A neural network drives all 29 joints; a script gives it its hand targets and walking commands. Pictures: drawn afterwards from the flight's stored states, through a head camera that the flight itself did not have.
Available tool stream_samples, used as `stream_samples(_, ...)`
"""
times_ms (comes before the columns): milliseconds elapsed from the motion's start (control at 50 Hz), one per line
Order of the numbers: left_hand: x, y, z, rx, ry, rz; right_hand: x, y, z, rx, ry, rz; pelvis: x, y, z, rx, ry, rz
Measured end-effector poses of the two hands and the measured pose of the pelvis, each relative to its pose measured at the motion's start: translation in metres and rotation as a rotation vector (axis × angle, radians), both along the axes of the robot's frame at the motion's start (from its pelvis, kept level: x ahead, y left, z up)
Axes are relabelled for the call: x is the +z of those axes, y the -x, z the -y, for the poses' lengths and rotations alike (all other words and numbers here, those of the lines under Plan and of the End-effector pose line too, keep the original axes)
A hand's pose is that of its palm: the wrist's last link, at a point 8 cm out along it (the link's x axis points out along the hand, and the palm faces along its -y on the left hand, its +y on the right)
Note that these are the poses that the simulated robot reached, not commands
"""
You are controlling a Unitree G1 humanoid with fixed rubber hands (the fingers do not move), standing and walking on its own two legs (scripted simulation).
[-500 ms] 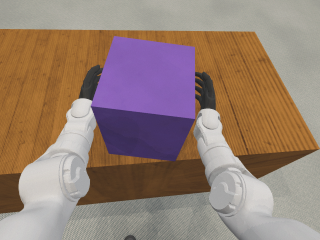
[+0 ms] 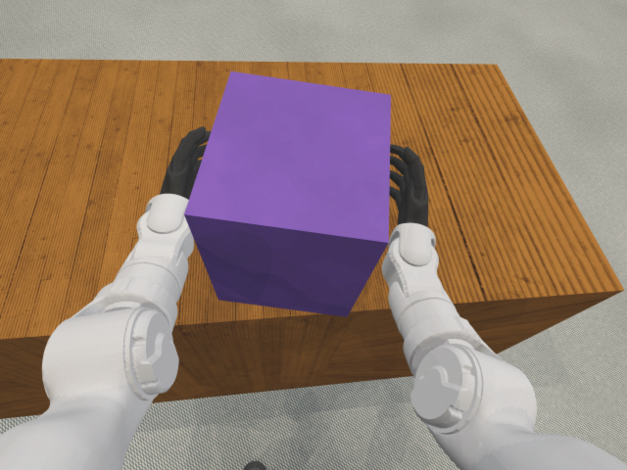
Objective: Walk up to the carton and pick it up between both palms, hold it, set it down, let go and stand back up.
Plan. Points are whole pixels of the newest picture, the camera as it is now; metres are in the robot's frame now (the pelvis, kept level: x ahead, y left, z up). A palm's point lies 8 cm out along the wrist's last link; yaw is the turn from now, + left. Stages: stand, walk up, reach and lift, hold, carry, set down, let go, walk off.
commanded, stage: reach and lift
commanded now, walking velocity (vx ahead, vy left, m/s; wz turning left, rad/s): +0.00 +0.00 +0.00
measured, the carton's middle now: (295, 208) +0.46 -0.01 +0.02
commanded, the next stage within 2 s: none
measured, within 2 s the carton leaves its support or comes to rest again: leaves its support in 0.56 s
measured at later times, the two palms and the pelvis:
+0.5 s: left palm (191, 208) +0.44 +0.12 +0.05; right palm (423, 229) +0.39 -0.16 +0.06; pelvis -0.01 +0.00 +0.00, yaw +0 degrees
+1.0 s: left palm (181, 203) +0.41 +0.12 +0.10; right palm (442, 219) +0.37 -0.16 +0.11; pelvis -0.03 +0.00 +0.00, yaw +0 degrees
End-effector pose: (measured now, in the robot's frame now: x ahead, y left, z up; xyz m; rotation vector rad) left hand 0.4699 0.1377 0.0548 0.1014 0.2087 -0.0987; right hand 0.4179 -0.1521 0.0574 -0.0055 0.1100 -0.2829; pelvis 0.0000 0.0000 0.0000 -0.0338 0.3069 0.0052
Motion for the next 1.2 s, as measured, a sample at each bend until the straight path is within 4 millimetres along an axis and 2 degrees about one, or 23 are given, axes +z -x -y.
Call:
stream_samples(440, 0.000, 0.025, 0.014, 0.003, -0.059, -0.012, 0.000, 0.024, 0.010, -0.039, -0.047, -0.040, 0.000, 0.006, 0.003, -0.003, 0.002, 0.007)
stream_samples(620, 0.002, 0.042, 0.012, 0.025, -0.053, -0.029, 0.011, 0.033, 0.008, -0.017, -0.049, -0.056, 0.000, 0.014, 0.003, -0.004, 0.005, 0.018)
stream_samples(880, 0.034, 0.054, 0.010, 0.035, -0.066, 0.004, 0.042, 0.042, 0.006, -0.007, -0.077, -0.026, 0.000, 0.024, 0.000, -0.003, 0.009, 0.032)
stream_samples(1200, 0.066, 0.057, 0.022, 0.053, -0.060, 0.011, 0.067, 0.044, 0.019, -0.003, -0.119, -0.021, 0.000, 0.030, 0.002, -0.003, 0.006, 0.046)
